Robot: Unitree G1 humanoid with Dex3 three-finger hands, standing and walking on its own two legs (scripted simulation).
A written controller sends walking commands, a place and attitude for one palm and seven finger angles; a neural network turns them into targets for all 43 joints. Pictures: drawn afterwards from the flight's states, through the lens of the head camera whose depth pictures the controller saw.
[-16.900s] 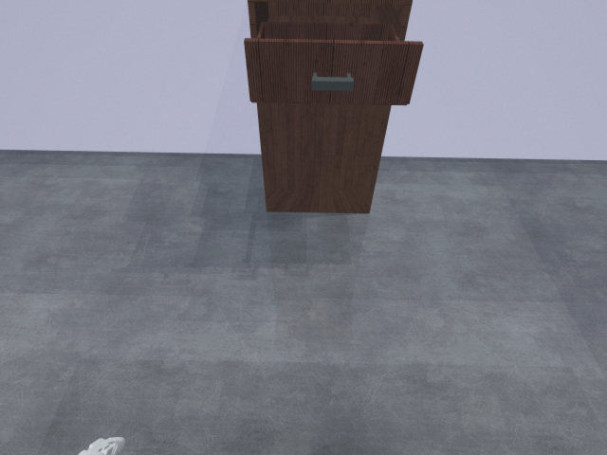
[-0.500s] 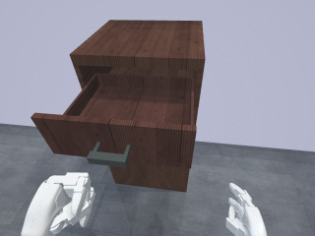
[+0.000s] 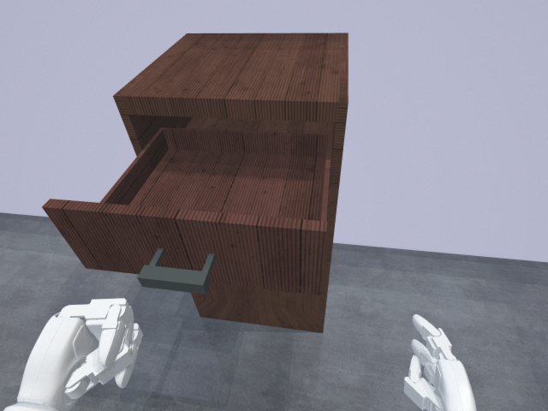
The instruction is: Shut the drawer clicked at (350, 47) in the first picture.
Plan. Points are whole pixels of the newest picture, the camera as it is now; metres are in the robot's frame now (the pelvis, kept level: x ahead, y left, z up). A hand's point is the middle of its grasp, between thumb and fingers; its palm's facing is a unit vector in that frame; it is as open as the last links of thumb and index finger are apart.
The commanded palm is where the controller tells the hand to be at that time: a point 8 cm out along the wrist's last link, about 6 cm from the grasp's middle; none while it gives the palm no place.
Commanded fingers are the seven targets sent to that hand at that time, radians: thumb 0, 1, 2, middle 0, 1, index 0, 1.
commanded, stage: bring the fist close to the handle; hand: left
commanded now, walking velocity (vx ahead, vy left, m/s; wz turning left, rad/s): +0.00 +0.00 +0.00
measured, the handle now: (179, 268) +0.31 +0.19 +0.06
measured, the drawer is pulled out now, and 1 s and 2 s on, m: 0.30 0.30 0.27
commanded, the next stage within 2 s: push the drawer shut in 1.24 s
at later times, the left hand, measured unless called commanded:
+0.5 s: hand (164, 352) +0.17 +0.16 +0.09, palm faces -0.06 -1.00 -0.03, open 3.2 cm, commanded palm +0.14 +0.21 +0.09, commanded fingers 0.00 0.90 0.90 -1.40 -1.60 -1.40 -1.60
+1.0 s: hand (181, 333) +0.21 +0.16 +0.06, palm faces -0.03 -1.00 -0.06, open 3.3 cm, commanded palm +0.18 +0.21 +0.06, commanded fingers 0.00 0.90 0.90 -1.40 -1.60 -1.40 -1.60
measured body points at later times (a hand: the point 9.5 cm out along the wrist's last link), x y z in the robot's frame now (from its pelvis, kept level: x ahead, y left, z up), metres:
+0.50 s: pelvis -0.01 +0.03 -0.01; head +0.00 +0.01 +0.44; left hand +0.17 +0.21 +0.09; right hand +0.18 -0.19 -0.07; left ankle -0.03 +0.14 -0.72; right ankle -0.01 -0.08 -0.72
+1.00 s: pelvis -0.01 +0.02 -0.03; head +0.03 +0.01 +0.42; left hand +0.20 +0.21 +0.06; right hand +0.16 -0.21 -0.10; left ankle -0.03 +0.14 -0.72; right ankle -0.01 -0.08 -0.72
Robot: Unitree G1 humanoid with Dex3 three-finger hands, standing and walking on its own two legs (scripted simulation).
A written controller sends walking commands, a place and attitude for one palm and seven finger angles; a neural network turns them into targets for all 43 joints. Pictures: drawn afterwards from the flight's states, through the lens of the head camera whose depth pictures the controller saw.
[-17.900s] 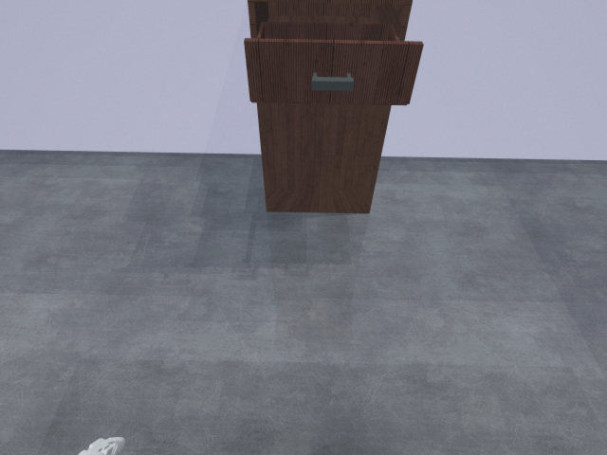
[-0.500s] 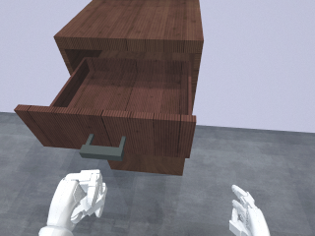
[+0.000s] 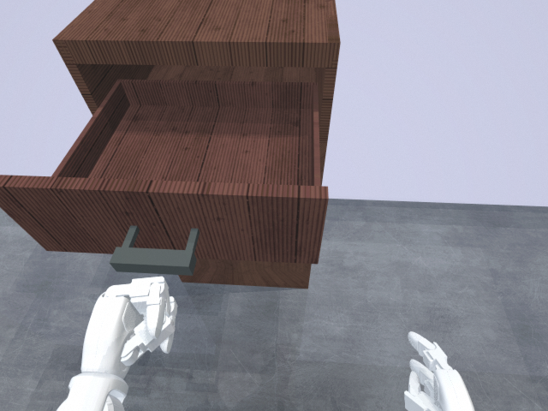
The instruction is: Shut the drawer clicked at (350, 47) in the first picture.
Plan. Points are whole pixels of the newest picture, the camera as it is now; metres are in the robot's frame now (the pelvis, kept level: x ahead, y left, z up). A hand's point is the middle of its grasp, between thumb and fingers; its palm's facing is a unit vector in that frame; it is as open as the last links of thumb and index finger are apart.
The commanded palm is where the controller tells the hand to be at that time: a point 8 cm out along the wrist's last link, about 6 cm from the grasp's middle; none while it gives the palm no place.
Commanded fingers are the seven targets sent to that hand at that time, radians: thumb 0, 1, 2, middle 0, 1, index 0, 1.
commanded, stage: bring the fist close to the handle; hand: left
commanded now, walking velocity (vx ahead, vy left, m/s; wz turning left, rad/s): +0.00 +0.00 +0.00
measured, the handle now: (159, 247) +0.32 +0.17 +0.09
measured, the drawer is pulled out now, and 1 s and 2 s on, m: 0.30 0.27 0.15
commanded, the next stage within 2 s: push the drawer shut in 0.24 s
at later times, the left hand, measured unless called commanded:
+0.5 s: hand (169, 327) +0.21 +0.14 +0.08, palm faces -0.04 -1.00 -0.06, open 3.2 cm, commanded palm +0.20 +0.20 +0.09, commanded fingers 0.00 0.90 0.90 -1.40 -1.60 -1.40 -1.60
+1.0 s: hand (170, 289) +0.26 +0.15 +0.08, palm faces -0.05 -1.00 -0.05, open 2.8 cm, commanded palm +0.26 +0.19 +0.09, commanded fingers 0.00 0.90 0.90 -1.40 -1.60 -1.40 -1.60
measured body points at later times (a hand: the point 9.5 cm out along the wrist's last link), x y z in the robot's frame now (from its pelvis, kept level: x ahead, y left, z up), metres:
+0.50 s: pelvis +0.00 -0.01 +0.00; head +0.04 -0.02 +0.45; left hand +0.21 +0.19 +0.08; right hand +0.18 -0.24 -0.07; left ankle -0.02 +0.12 -0.69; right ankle +0.00 -0.11 -0.69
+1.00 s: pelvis -0.01 +0.01 +0.00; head +0.04 +0.00 +0.45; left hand +0.26 +0.20 +0.08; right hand +0.16 -0.22 -0.09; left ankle -0.02 +0.12 -0.69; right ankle +0.00 -0.11 -0.69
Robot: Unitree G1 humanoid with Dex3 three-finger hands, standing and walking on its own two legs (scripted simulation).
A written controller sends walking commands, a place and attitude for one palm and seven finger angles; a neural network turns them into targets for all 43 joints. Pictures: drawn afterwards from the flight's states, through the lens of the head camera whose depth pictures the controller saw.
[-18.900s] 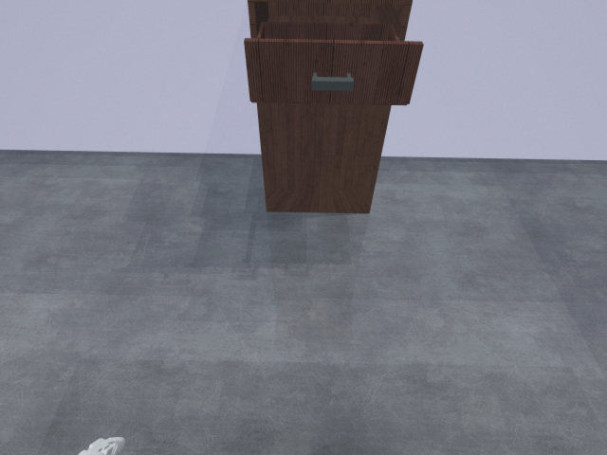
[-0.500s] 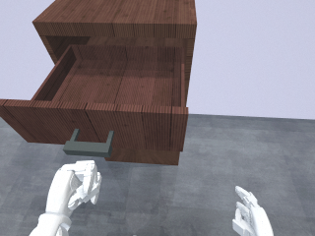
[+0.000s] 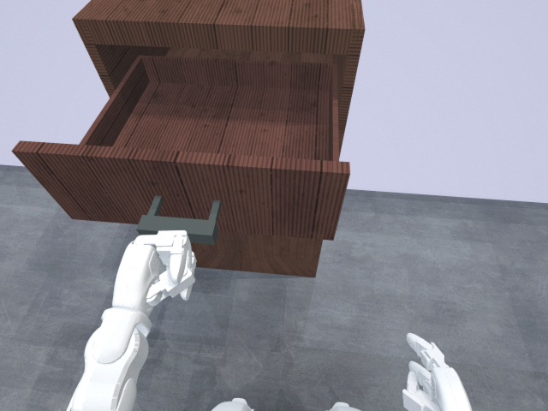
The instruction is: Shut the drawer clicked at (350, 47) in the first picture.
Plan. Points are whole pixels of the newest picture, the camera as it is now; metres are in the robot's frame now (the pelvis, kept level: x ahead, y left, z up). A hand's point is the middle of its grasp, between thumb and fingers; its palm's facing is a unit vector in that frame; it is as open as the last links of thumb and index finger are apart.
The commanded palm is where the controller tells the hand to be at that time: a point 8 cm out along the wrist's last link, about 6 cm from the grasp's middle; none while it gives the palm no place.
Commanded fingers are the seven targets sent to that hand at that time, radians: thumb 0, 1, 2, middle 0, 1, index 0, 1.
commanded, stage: push the drawer shut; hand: left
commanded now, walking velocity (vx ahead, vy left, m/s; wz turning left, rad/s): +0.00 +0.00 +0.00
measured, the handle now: (182, 217) +0.36 +0.15 +0.09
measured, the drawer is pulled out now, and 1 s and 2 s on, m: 0.27 0.15 0.02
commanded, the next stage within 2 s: none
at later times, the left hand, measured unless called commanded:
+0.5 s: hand (208, 228) +0.35 +0.12 +0.08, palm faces -0.05 -1.00 -0.05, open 3.1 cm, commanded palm +0.34 +0.16 +0.08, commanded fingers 0.00 0.90 0.90 -1.40 -1.60 -1.40 -1.60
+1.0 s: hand (213, 196) +0.40 +0.12 +0.08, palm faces -0.05 -1.00 -0.05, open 3.1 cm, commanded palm +0.40 +0.17 +0.08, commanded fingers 0.00 0.90 0.90 -1.40 -1.60 -1.40 -1.60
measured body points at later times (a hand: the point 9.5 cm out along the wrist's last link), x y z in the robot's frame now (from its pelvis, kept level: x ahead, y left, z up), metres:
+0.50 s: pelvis +0.00 -0.01 +0.01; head +0.05 -0.02 +0.45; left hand +0.35 +0.17 +0.08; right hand +0.13 -0.25 -0.10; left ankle +0.00 +0.11 -0.69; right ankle +0.01 -0.12 -0.69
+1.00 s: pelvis +0.00 -0.02 +0.01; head +0.06 -0.03 +0.45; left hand +0.40 +0.17 +0.08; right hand +0.09 -0.28 -0.11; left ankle +0.00 +0.11 -0.69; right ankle +0.01 -0.12 -0.69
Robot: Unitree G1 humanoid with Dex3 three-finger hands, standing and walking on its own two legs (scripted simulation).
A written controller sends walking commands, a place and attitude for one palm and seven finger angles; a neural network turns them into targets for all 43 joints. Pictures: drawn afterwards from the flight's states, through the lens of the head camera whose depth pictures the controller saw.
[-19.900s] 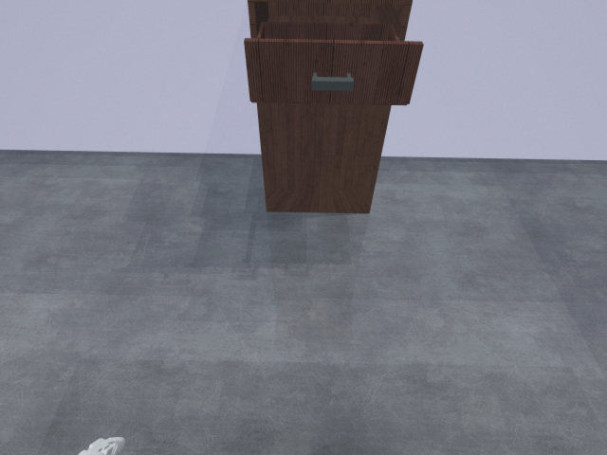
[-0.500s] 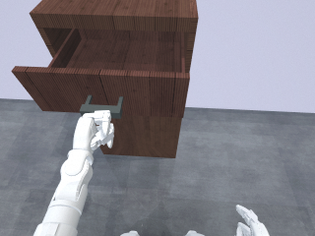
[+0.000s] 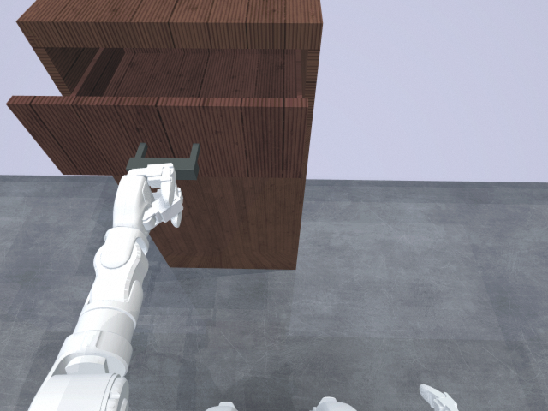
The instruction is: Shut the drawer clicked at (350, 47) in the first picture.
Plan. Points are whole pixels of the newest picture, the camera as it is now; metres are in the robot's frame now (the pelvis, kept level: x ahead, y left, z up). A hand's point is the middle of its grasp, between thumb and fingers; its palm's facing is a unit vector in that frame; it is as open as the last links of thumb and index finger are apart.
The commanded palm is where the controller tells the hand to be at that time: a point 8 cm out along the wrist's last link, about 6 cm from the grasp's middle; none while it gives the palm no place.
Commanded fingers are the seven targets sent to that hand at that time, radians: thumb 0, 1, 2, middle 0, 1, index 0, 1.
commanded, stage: push the drawer shut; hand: left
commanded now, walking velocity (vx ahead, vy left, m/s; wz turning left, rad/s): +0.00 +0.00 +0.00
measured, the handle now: (166, 158) +0.48 +0.18 +0.08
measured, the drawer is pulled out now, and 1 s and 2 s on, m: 0.15 0.02 0.00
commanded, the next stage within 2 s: pull the fist back off the drawer in 1.40 s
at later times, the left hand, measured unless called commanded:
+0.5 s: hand (187, 168) +0.46 +0.14 +0.07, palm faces -0.02 -1.00 -0.04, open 3.2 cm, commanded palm +0.45 +0.19 +0.08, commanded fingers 0.00 0.90 0.90 -1.40 -1.60 -1.40 -1.60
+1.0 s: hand (194, 140) +0.53 +0.14 +0.07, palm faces -0.01 -1.00 -0.04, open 3.2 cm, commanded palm +0.52 +0.18 +0.08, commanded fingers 0.00 0.90 0.90 -1.40 -1.60 -1.40 -1.60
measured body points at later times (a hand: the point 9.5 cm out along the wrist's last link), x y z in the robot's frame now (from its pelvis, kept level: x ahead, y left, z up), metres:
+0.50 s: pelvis -0.01 +0.01 -0.01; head +0.08 +0.01 +0.43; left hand +0.46 +0.20 +0.08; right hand +0.02 -0.25 -0.13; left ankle +0.00 +0.12 -0.70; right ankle +0.01 -0.10 -0.70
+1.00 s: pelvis -0.01 +0.02 -0.02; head +0.12 +0.02 +0.41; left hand +0.52 +0.19 +0.08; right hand -0.03 -0.24 -0.13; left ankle +0.00 +0.12 -0.70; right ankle +0.01 -0.10 -0.70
